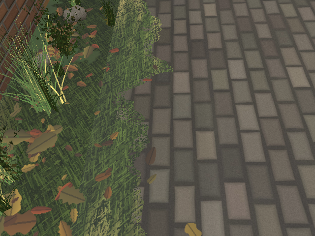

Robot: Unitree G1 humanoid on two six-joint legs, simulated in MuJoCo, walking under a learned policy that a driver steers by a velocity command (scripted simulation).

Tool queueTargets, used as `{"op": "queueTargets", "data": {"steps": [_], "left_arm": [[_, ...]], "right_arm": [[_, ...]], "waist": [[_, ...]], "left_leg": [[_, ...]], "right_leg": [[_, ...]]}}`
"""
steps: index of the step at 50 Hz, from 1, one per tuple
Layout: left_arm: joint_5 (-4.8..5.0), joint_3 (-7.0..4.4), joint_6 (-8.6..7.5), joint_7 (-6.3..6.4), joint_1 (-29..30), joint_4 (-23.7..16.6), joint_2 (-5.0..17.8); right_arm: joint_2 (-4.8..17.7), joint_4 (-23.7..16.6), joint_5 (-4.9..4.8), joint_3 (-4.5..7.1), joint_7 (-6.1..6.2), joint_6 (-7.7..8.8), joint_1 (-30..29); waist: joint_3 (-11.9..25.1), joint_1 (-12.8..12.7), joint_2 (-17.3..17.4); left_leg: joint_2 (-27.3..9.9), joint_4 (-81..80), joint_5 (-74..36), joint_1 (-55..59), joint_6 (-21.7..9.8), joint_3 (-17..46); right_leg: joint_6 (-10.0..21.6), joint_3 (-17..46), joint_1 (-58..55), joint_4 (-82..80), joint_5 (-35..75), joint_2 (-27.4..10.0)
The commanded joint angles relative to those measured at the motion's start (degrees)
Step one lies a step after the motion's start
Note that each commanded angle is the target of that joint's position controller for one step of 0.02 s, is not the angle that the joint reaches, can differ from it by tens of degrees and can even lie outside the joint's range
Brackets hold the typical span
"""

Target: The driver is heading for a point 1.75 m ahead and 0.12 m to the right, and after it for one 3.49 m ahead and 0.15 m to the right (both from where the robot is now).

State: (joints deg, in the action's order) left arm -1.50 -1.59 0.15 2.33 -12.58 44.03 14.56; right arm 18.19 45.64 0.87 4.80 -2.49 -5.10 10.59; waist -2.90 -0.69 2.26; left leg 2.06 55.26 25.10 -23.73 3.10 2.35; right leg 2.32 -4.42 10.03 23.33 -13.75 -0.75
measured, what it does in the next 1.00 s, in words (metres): steps on the spot: left foot, then right foot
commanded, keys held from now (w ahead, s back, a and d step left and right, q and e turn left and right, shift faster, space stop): no key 0.96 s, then w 0.04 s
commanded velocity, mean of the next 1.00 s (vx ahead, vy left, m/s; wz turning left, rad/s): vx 0.00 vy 0.00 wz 0.11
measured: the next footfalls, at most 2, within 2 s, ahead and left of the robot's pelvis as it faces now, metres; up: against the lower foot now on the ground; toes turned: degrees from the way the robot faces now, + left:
left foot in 0.16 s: +0.01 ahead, +0.12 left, +0.00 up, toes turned +3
right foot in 0.48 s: +0.03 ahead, -0.10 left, +0.00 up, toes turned +5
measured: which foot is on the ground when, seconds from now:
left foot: up 0.00-0.14, down 0.16-1.00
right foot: down 0.00-0.16, up 0.18-0.46, down 0.48-1.00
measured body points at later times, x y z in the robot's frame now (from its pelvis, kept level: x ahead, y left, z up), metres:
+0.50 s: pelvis -0.01 +0.03 -0.01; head +0.00 +0.04 +0.44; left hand +0.02 +0.30 -0.15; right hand +0.13 -0.20 -0.13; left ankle -0.03 +0.12 -0.75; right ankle -0.01 -0.10 -0.75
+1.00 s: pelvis -0.02 +0.01 +0.00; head -0.01 +0.00 +0.45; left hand -0.01 +0.25 -0.15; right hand +0.01 -0.24 -0.16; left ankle -0.03 +0.12 -0.75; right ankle -0.01 -0.10 -0.75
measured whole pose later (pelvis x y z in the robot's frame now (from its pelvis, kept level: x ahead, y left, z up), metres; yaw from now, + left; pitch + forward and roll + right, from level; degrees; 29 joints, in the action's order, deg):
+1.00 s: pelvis -0.02 +0.01 +0.00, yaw +5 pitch -2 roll +0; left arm -0.6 0.3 0.0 1.8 -13.8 63.0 11.2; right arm 12.3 63.9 0.6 -0.5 1.8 -0.5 14.7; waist -1.7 0.4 0.4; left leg 1.4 21.3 11.8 -7.6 -0.7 1.6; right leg 1.2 -0.1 7.4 21.6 -12.4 1.0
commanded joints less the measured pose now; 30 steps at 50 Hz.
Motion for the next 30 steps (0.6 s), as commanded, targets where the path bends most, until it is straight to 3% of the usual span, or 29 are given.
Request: {"op": "queueTargets", "data": {"steps": [1,5,7,8,9,10,11,12,14,15,18,21,23,24,25,26,27,28,30], "left_arm": [[-0.18,-2.94,-0.33,-0.58,-3.63,-1.43,10.69],[0.11,-3.29,-0.01,-1.63,-1.94,-0.70,11.53],[0.87,-3.10,0.38,-1.65,-1.29,-0.09,10.88],[0.72,-2.23,0.44,-1.80,-3.07,-0.67,7.68],[0.74,-0.70,0.72,-1.71,-2.53,-2.71,2.59],[0.64,-1.30,1.81,-0.97,-0.23,-1.62,5.82],[1.20,-1.58,2.30,-1.17,-0.43,-0.97,6.39],[1.29,-1.75,2.35,-1.39,-0.99,0.08,6.71],[0.34,-2.13,2.42,-1.71,-2.93,1.91,7.51],[0.25,-1.96,2.47,-1.79,-3.75,2.77,6.95],[0.74,-1.18,2.65,-1.58,-2.63,3.70,4.74],[1.01,-0.95,2.62,-0.92,-2.12,4.90,4.60],[0.86,-0.50,2.02,-0.53,-4.02,6.57,3.66],[0.31,-0.46,1.40,-0.34,-4.30,7.21,4.46],[-0.27,-0.53,0.62,-0.26,-4.56,7.43,6.27],[0.75,-1.07,0.45,-0.58,-1.53,8.34,8.61],[0.94,-0.59,0.14,-1.14,-0.67,8.44,6.07],[0.78,-0.24,-0.16,-1.32,-1.17,9.13,4.92],[0.77,-0.09,-0.38,-0.88,-1.85,10.65,4.89]], "right_arm": [[2.45,-5.27,-0.59,-0.15,-0.11,0.55,-3.36],[2.06,-4.92,-1.07,-0.70,0.96,1.04,-1.34],[2.09,-3.73,-0.02,-1.08,1.72,2.16,1.47],[5.68,-3.76,1.19,-0.66,2.17,3.13,2.78],[10.75,-4.59,0.33,-0.07,2.39,3.70,0.89],[7.54,-3.23,-0.07,-0.56,2.77,4.16,3.04],[4.36,-3.25,-0.07,-1.78,2.90,4.40,-0.04],[2.69,-3.43,0.16,-2.51,3.16,4.29,-3.34],[2.93,-2.84,-0.08,-2.75,3.78,4.51,-4.08],[2.86,-2.28,-0.13,-2.91,3.77,4.57,-3.32],[2.85,-0.60,0.01,-3.19,3.70,4.71,-2.51],[3.14,0.99,0.30,-3.24,3.84,4.63,-2.28],[3.14,1.85,-0.17,-3.31,3.96,4.60,-3.45],[2.50,2.27,-0.37,-3.51,3.95,4.84,-2.95],[1.69,2.75,-0.25,-3.71,3.81,5.05,-1.64],[0.86,3.90,-0.53,-3.56,3.47,4.84,1.07],[1.74,5.40,-0.18,-3.55,3.65,4.69,0.28],[2.33,6.25,-0.25,-3.26,3.78,4.62,-0.17],[2.33,7.48,-0.27,-3.12,3.67,4.70,-0.06]], "waist": [[4.17,-2.18,-12.00],[5.12,-0.80,-13.42],[5.47,1.96,-9.95],[8.34,1.40,-0.64],[6.43,0.38,11.46],[6.89,3.35,7.11],[4.51,1.26,5.48],[2.61,-0.08,5.09],[2.71,-0.75,6.89],[3.78,-0.68,5.78],[3.58,0.16,4.85],[2.76,0.84,5.49],[2.83,-0.96,3.55],[3.41,-1.03,1.66],[4.10,-0.08,-0.70],[1.51,3.26,-6.95],[1.17,1.44,-6.10],[0.15,0.75,-5.17],[0.37,0.71,-5.82]], "left_leg": [[0.36,-7.81,2.47,-2.30,-0.77,-2.69],[1.51,-20.87,-0.65,6.86,-3.18,-5.47],[0.25,-39.01,-16.81,17.16,-4.60,-3.86],[-9.62,-42.31,-21.07,26.74,-6.03,8.38],[-23.05,-39.59,-44.73,25.12,-13.37,21.49],[-23.12,-37.64,-45.59,21.52,-18.31,18.75],[-20.03,-38.23,-42.92,19.82,-17.97,14.92],[-16.74,-39.04,-39.45,18.18,-15.67,11.75],[-13.26,-38.22,-44.52,18.98,-13.74,8.00],[-12.85,-37.56,-46.35,19.37,-13.72,6.99],[-12.42,-37.17,-41.45,18.15,-13.73,6.57],[-12.46,-36.92,-34.92,16.35,-13.79,8.72],[-11.40,-35.88,-29.84,13.95,-11.80,8.91],[-10.64,-35.95,-25.44,11.18,-9.59,9.23],[-8.74,-35.29,-20.54,9.08,-7.85,8.41],[-4.80,-38.43,-15.62,11.49,-7.06,5.46],[-4.79,-38.18,-15.47,15.02,-6.53,4.96],[-5.06,-37.36,-16.25,15.32,-6.56,5.12],[-5.53,-36.77,-19.03,16.08,-6.71,5.08]], "right_leg": [[9.87,9.25,-9.84,-1.94,31.70,-14.10],[8.99,8.43,-6.72,1.67,34.35,-13.77],[4.67,6.09,-1.21,6.22,27.32,-11.83],[0.95,3.03,7.07,13.73,13.21,-8.51],[-2.16,-0.50,15.41,17.09,-16.76,-0.24],[-2.40,4.94,12.08,23.31,-20.81,-2.05],[-2.35,5.92,12.34,25.23,-18.73,-1.82],[-2.48,6.38,12.06,24.31,-15.58,-2.06],[-3.18,5.42,10.73,23.92,-11.43,-1.25],[-3.54,5.13,9.55,23.68,-10.95,-0.74],[-3.94,4.77,6.63,17.76,-10.31,-0.50],[-3.52,4.17,3.66,10.38,-8.27,0.15],[-2.85,3.94,-2.25,-0.89,1.82,-0.04],[-2.55,6.67,-7.14,-4.38,9.01,-2.28],[-1.87,11.02,-10.24,-5.05,13.81,-6.49],[-0.35,11.46,-4.24,-2.53,14.11,-6.68],[-0.28,11.13,-1.41,-3.50,10.33,-6.13],[-0.73,10.49,-0.69,-4.53,8.52,-5.42],[-0.87,10.23,-1.12,-5.31,8.82,-4.94]]}}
